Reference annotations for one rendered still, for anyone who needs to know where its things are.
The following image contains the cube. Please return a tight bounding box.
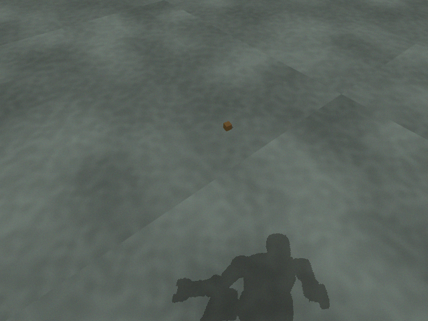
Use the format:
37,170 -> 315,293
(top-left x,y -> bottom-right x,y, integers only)
223,121 -> 232,131

